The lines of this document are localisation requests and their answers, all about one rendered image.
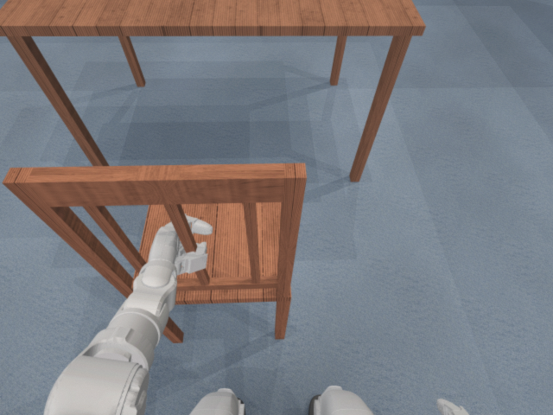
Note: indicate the table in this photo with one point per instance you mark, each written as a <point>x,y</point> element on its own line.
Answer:
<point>21,19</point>

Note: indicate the chair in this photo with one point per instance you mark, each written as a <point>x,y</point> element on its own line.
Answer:
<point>255,211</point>

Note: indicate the right robot thigh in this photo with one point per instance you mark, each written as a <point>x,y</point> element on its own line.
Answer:
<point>340,402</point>

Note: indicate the left robot hand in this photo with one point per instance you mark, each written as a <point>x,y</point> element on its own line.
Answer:
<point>167,246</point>

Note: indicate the left robot upper arm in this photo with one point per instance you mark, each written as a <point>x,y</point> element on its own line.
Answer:
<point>99,386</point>

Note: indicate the robot left shin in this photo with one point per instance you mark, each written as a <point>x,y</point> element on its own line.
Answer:
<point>225,390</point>

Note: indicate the robot left forearm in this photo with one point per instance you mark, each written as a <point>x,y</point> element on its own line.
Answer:
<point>136,329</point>

